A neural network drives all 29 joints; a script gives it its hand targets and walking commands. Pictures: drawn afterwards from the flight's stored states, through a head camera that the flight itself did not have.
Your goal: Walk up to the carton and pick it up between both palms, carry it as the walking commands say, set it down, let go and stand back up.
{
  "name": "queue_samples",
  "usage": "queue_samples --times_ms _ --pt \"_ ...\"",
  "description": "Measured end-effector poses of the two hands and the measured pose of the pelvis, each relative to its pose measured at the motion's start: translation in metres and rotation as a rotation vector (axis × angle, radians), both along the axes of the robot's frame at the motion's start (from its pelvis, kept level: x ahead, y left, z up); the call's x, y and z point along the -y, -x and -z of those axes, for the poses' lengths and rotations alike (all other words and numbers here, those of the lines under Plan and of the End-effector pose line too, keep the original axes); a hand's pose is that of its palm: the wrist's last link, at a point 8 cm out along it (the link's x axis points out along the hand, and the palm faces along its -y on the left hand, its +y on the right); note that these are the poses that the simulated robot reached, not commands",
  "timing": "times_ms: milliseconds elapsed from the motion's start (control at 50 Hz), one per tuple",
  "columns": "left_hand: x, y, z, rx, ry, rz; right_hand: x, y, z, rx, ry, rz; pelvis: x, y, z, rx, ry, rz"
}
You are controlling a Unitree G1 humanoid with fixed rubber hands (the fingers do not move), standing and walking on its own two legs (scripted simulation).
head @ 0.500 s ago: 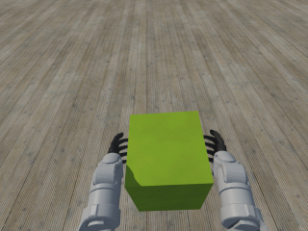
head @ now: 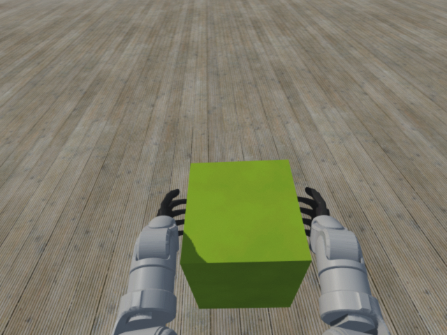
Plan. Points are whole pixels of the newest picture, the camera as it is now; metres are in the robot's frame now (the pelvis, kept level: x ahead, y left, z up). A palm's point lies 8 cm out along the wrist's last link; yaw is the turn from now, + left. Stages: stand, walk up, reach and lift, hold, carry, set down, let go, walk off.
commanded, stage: reach and lift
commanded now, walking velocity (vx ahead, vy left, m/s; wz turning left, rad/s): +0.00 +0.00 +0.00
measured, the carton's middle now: (241, 237) +0.31 -0.01 -0.02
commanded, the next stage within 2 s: hold in 0.68 s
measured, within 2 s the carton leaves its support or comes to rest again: neither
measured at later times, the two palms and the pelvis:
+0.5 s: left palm (165, 225) +0.30 +0.14 +0.05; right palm (316, 221) +0.30 -0.15 +0.04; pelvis +0.02 +0.00 +0.00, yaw +0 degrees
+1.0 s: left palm (161, 237) +0.28 +0.14 +0.04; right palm (317, 226) +0.29 -0.15 +0.05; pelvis +0.00 -0.01 +0.00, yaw +0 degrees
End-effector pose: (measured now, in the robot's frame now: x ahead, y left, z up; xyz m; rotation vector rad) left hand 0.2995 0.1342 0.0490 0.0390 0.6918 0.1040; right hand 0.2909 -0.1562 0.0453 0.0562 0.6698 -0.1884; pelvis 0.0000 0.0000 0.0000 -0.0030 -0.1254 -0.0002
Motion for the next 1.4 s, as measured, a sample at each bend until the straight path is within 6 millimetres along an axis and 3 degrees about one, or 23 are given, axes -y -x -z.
queue_samples --times_ms 200,580,980,1220,1320,1400 --pt "-0.004 -0.004 -0.005 0.016 0.007 -0.01 -0.004 -0.008 -0.008 0.016 0.004 -0.011 -0.003 -0.006 -0.002 -0.013 -0.001 -0.001" --pt "-0.001 0.001 0.001 -0.009 -0.031 -0.005 -0.001 -0.008 0.0 -0.011 0.033 -0.054 0.005 -0.016 -0.005 -0.019 -0.005 -0.002" --pt "-0.006 0.022 0.005 -0.011 0.002 -0.031 -0.006 0.006 -0.004 -0.013 0.039 -0.063 0.008 0.004 -0.001 0.001 -0.002 -0.007" --pt "-0.008 0.004 -0.007 0.021 -0.004 -0.017 -0.008 -0.001 -0.006 0.019 0.007 -0.03 -0.003 0.0 0.0 -0.008 -0.001 -0.002" --pt "-0.005 -0.003 -0.003 0.005 -0.016 0.003 -0.005 -0.005 -0.003 0.002 0.018 -0.025 -0.003 -0.008 0.001 -0.044 -0.002 -0.003" --pt "-0.006 -0.006 -0.002 0.043 0.012 -0.015 -0.006 -0.011 -0.004 0.042 0.002 -0.011 -0.002 -0.002 0.01 -0.107 0.013 -0.026"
